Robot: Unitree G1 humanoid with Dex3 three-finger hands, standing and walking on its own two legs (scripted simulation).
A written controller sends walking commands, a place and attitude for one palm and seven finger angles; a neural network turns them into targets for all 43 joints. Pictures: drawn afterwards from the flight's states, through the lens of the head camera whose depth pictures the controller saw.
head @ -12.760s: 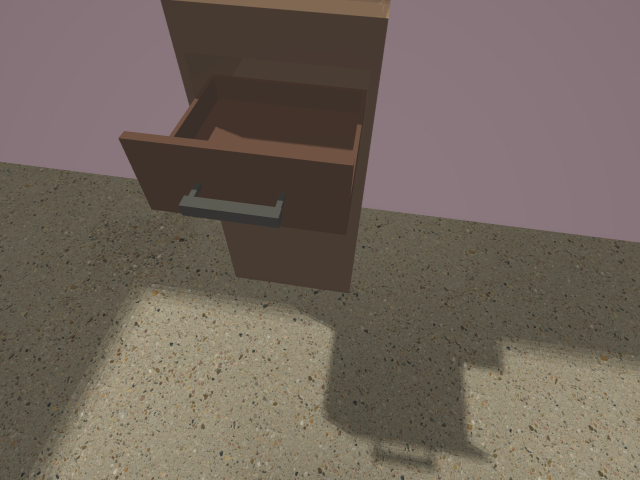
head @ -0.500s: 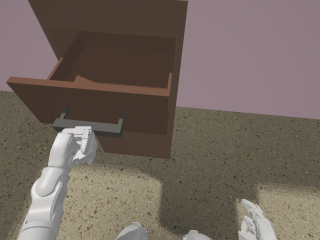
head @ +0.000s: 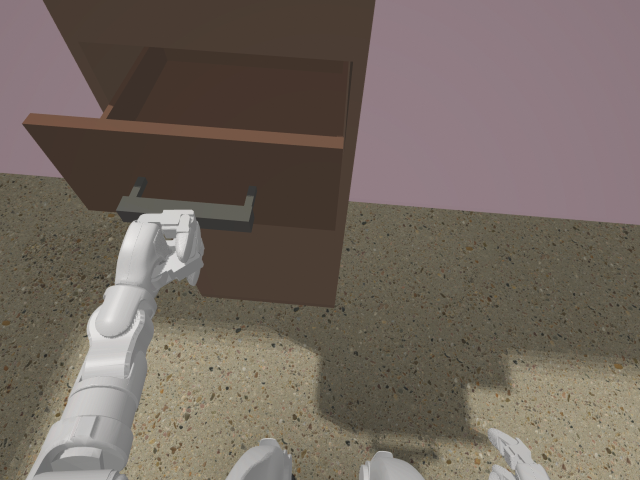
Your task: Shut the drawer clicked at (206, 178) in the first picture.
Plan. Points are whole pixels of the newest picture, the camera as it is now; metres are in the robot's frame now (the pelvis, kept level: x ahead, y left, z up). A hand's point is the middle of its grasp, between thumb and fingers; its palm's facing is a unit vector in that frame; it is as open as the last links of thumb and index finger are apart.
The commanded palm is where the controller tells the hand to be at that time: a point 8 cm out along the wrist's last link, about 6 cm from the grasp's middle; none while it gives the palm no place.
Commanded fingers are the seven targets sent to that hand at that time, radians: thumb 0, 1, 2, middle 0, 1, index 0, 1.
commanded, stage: push the drawer shut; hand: left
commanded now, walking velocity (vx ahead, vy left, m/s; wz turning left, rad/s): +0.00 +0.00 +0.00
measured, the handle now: (191, 201) +0.45 +0.19 +0.06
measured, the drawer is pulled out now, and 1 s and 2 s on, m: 0.17 0.06 0.00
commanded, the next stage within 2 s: pull the fist back off the drawer in 1.72 s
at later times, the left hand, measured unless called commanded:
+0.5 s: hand (204, 217) +0.43 +0.17 +0.05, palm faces -0.07 -1.00 -0.06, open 2.8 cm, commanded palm +0.43 +0.21 +0.06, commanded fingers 0.00 0.90 0.90 -1.40 -1.60 -1.40 -1.60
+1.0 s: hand (215, 182) +0.49 +0.16 +0.05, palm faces -0.07 -1.00 -0.05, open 2.9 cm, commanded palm +0.49 +0.20 +0.06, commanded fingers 0.00 0.90 0.90 -1.40 -1.60 -1.40 -1.60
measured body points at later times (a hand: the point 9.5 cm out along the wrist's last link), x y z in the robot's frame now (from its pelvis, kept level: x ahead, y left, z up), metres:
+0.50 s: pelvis +0.00 +0.00 +0.00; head +0.09 +0.00 +0.44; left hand +0.43 +0.22 +0.06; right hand +0.07 -0.27 -0.12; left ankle +0.04 +0.09 -0.68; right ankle +0.01 -0.10 -0.68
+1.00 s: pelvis -0.01 +0.00 -0.02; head +0.11 +0.01 +0.42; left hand +0.49 +0.22 +0.06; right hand +0.02 -0.27 -0.13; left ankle +0.04 +0.09 -0.68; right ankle +0.01 -0.10 -0.68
